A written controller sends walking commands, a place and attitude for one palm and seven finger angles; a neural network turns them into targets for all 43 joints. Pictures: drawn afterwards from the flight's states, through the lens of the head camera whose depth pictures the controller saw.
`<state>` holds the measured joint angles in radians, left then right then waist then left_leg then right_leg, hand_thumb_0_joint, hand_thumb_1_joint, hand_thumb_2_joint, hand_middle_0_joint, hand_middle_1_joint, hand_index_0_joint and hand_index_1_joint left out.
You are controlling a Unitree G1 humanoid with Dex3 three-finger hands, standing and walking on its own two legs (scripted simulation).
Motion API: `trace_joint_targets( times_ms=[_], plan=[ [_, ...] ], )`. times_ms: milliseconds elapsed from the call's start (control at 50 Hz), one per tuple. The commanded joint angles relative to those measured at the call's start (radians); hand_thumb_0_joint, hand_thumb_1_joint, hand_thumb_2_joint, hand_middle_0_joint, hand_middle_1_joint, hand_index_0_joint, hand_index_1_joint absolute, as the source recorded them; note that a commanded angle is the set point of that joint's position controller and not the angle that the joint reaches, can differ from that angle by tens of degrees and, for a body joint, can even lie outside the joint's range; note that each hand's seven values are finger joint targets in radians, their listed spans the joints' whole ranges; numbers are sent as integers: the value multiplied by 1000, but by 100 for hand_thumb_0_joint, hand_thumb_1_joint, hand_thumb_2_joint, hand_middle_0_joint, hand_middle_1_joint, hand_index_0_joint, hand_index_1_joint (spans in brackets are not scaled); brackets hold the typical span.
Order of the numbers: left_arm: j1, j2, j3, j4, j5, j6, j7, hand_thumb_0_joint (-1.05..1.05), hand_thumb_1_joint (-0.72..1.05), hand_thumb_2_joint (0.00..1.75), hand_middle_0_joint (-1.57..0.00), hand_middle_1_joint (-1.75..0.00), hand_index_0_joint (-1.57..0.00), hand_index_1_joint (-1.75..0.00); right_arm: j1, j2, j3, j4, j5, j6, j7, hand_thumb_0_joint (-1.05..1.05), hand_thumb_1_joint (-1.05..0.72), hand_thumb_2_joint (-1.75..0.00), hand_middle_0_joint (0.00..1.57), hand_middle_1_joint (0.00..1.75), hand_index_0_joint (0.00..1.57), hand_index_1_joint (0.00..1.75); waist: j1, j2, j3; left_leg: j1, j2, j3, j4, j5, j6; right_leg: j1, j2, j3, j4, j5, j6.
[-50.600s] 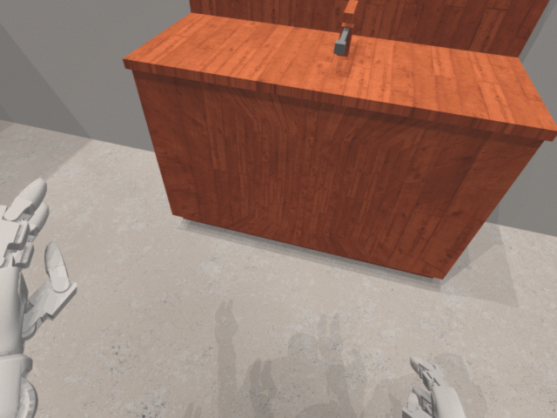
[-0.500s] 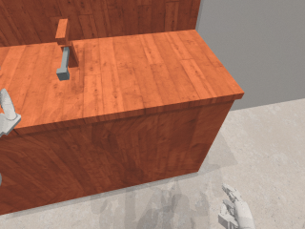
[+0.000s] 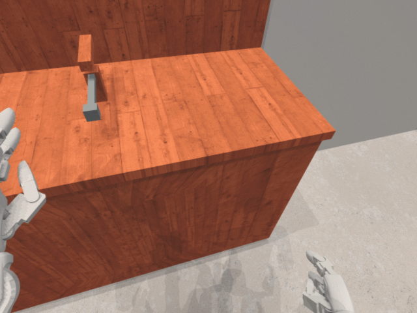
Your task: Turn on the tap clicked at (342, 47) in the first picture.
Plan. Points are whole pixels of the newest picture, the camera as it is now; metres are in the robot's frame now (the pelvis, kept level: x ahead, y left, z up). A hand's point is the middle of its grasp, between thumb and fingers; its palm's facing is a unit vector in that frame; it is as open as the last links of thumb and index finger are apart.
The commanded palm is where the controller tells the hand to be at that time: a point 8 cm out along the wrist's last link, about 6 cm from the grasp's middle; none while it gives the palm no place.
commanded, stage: shuffle to correct the standing spot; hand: left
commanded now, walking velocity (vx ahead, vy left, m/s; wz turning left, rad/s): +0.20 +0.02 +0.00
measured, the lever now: (91, 112) +0.47 +0.29 +0.12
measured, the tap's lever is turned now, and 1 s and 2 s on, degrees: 0 0 0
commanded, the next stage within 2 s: come to a stop and stand still in 0.82 s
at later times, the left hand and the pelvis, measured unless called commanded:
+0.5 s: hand (68, 166) +0.28 +0.24 +0.17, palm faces +0.40 -0.82 -0.41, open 7.4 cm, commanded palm +0.21 +0.28 +0.18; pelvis +0.06 +0.00 -0.02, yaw +0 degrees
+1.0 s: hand (61, 132) +0.33 +0.27 +0.19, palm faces +0.37 -0.80 -0.47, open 7.4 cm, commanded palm +0.28 +0.32 +0.18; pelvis +0.11 +0.04 -0.01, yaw -2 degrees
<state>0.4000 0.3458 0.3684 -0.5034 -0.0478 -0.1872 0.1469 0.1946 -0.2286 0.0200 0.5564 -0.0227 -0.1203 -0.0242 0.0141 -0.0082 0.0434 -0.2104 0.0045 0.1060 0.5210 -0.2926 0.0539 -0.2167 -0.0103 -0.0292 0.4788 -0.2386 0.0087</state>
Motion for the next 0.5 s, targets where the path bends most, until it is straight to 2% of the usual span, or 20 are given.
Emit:
trace_joint_targets(
  times_ms=[0,20,60,80,120,180,240,260,280,300,320,360,380,400,420,440,460,480],
  plan=[
    [-32,135,79,-98,3,-39,3,0,90,90,-20,-30,-20,-30,-89,-117,-47,-157,17,-28,-19,0,-90,-90,20,30,20,30,-14,101,-40,-26,150,-206,-224,-191,3,-68,18,-41,59,-56,-22],
    [-53,135,78,-84,3,-37,3,0,90,90,-20,-30,-20,-30,-89,-112,-43,-159,19,-21,-22,0,-90,-90,20,30,20,30,-15,92,-21,-46,161,-216,-223,-197,10,-75,18,-49,68,-60,-19],
    [-93,148,86,-83,5,-36,5,0,90,90,-20,-30,-20,-30,-92,-108,-40,-162,21,-17,-25,0,-90,-90,20,30,20,30,-12,68,-21,-65,159,-192,-190,-176,16,-51,6,-43,52,-39,-23],
    [-136,163,91,-122,4,-40,6,0,90,90,-20,-30,-20,-30,-93,-109,-39,-164,22,-17,-29,0,-90,-90,20,30,20,30,-17,84,-30,-56,142,-180,-171,-128,11,-42,0,-33,62,-4,-31],
    [-146,151,73,-122,7,-41,6,0,90,90,-20,-30,-20,-30,-93,-102,-35,-166,20,-22,-28,0,-90,-90,20,30,20,30,-12,51,-54,-55,123,-148,-108,-39,8,-5,-17,-8,49,57,-42],
    [-178,170,69,-211,5,-45,7,0,90,90,-20,-30,-20,-30,-100,-102,-36,-164,20,-36,-25,0,-90,-90,20,30,20,30,-13,55,-108,-20,74,-86,10,123,-9,35,-55,69,53,162,-74],
    [-127,176,80,-241,4,-48,15,0,90,90,-20,-30,-20,-30,-94,-96,-38,-156,23,-40,-16,0,-90,-90,20,30,20,30,-11,64,-165,12,64,-75,95,262,-15,63,-83,101,89,261,-95],
    [-124,176,82,-270,3,-51,17,0,90,90,-20,-30,-20,-30,-94,-96,-40,-153,25,-41,-13,0,-90,-90,20,30,20,30,-14,83,-180,33,63,-78,103,311,-16,61,-81,95,112,287,-95],
    [-97,202,112,-271,2,-50,21,0,90,90,-20,-30,-20,-30,-93,-98,-40,-151,26,-40,-14,0,-90,-90,20,30,20,30,-18,112,-185,67,75,-88,97,370,-13,35,-73,80,143,308,-86],
    [-74,188,111,-275,-2,-50,22,0,90,90,-20,-30,-20,-30,-89,-97,-39,-153,28,-36,-12,0,-90,-90,20,30,20,30,-21,127,-187,94,93,-117,74,427,-6,10,-48,37,186,294,-70],
    [-55,196,125,-275,-4,-51,22,0,90,90,-20,-30,-20,-30,-89,-99,-41,-155,30,-32,-10,0,-90,-90,20,30,20,30,-23,158,-182,125,116,-149,52,487,4,-34,-21,-3,225,253,-53],
    [-18,197,139,-256,-6,-51,18,0,90,90,-20,-30,-20,-30,-84,-94,-43,-160,29,-23,-5,0,-90,-90,20,30,20,30,-24,194,-158,189,155,-186,29,556,20,-124,10,-58,215,63,-33],
    [-9,202,149,-257,-10,-49,16,0,90,90,-20,-30,-20,-30,-82,-98,-47,-163,31,-22,-5,0,-90,-90,20,30,20,30,-27,189,-154,209,159,-180,43,594,15,-134,15,-68,199,50,-35],
    [6,195,150,-234,-10,-47,16,0,90,90,-20,-30,-20,-30,-79,-98,-47,-162,30,-18,-3,0,-90,-90,20,30,20,30,-25,155,-148,161,157,-167,63,577,8,-86,13,-75,153,51,-41],
    [19,192,155,-210,-10,-46,16,0,90,90,-20,-30,-20,-30,-89,-96,-47,-167,33,-11,-1,0,-90,-90,20,30,20,30,-9,93,-152,47,138,-122,131,554,-5,44,4,-65,82,140,-61],
    [39,198,165,-176,-12,-44,18,0,90,90,-20,-30,-20,-30,-92,-95,-50,-168,40,-5,-1,0,-90,-90,20,30,20,30,10,-33,-176,-130,91,-49,311,485,-16,232,-56,43,40,290,-116],
    [38,213,167,-165,-15,-45,21,0,90,90,-20,-30,-20,-30,-96,-87,-55,-167,48,-4,-1,0,-90,-90,20,30,20,30,17,-245,-198,-356,7,20,559,313,-38,402,-195,286,-3,432,-207],
    [30,200,153,-158,-20,-55,26,0,90,90,-20,-30,-20,-30,-112,-88,-64,-168,60,-9,1,0,-90,-90,20,30,20,30,32,-296,-159,-568,-34,-10,754,-153,-52,523,-312,433,-24,642,-300]
  ],
)
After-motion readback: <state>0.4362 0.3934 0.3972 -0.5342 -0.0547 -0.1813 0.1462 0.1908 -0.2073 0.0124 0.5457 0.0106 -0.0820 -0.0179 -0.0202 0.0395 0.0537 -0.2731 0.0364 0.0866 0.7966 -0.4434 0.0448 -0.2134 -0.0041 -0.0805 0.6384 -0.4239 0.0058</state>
